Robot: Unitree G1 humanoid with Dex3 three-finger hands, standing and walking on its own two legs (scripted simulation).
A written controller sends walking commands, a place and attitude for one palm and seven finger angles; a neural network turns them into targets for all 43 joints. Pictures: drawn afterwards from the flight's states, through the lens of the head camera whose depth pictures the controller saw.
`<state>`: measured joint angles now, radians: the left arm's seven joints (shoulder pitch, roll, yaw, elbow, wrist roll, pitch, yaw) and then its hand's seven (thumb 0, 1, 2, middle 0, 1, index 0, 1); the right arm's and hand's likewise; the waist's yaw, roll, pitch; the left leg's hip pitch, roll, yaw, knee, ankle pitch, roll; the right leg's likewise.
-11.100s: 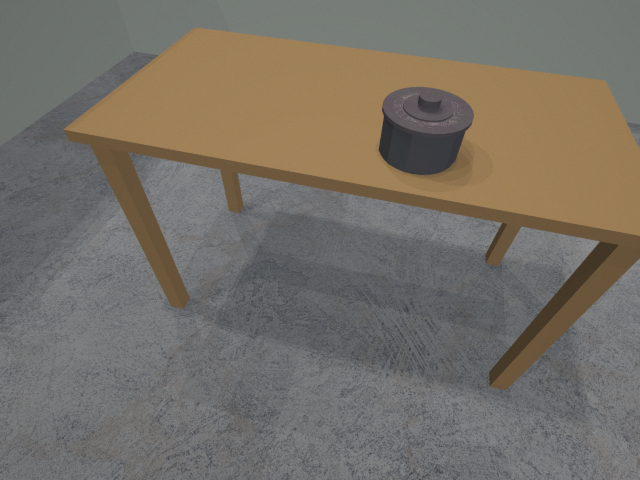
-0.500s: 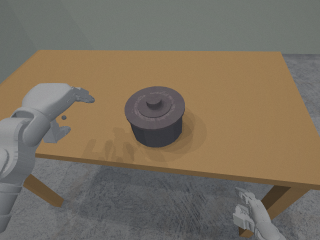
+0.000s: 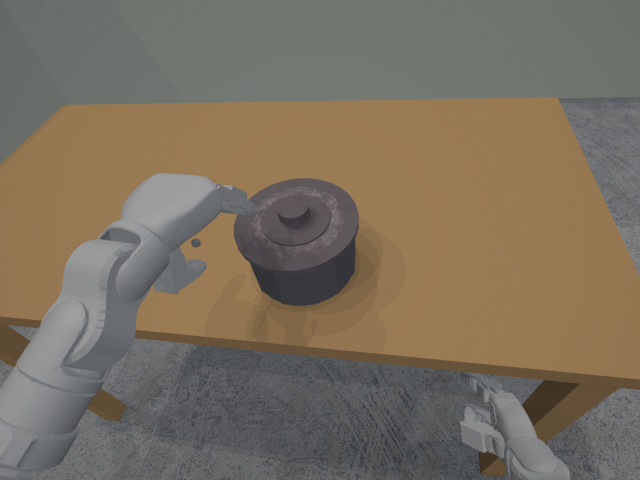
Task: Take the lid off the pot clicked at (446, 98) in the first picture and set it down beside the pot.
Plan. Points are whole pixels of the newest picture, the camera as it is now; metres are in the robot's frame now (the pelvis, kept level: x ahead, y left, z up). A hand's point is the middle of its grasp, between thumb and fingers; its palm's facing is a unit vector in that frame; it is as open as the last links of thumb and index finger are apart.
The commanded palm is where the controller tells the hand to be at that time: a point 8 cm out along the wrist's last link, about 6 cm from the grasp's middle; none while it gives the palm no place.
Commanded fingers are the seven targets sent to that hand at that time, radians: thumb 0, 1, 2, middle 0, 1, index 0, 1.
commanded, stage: move the open hand above the knob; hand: left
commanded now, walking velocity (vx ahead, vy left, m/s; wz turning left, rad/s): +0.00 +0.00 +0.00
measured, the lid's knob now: (293, 210) +0.43 +0.09 +0.10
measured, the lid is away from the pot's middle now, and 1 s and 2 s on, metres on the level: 0.00 0.00 0.00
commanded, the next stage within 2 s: none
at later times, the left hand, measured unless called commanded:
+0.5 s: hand (218, 210) +0.36 +0.15 +0.18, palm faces -0.08 -0.14 -0.99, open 10.2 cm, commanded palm +0.33 +0.15 +0.24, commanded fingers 0.00 -0.34 1.51 -0.84 -0.08 -0.84 -0.08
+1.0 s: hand (262, 183) +0.40 +0.11 +0.18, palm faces -0.06 -0.03 -1.00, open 10.1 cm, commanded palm +0.37 +0.12 +0.24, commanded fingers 0.00 -0.34 1.51 -0.84 -0.08 -0.84 -0.08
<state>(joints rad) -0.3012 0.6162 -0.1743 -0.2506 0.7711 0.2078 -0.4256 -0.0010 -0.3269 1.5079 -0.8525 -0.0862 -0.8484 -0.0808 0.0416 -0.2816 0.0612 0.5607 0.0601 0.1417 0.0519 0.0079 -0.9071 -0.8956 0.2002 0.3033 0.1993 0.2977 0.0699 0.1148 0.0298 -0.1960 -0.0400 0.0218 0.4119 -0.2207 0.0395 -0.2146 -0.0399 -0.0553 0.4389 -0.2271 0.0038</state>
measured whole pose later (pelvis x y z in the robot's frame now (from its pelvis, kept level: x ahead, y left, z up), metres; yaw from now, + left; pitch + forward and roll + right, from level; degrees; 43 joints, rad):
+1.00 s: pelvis +0.00 -0.02 +0.00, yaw -1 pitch +1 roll +1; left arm -0.66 0.53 -0.34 0.09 0.80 0.30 -0.33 0.00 -0.33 1.51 -0.86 -0.09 -0.86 -0.08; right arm 0.04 -0.27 0.06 0.61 0.08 0.17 0.03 0.01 -0.91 -0.90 0.20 0.30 0.20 0.30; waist 0.03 0.09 0.01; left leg -0.22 -0.03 0.03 0.42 -0.23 0.02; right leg -0.26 -0.03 -0.04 0.49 -0.25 -0.02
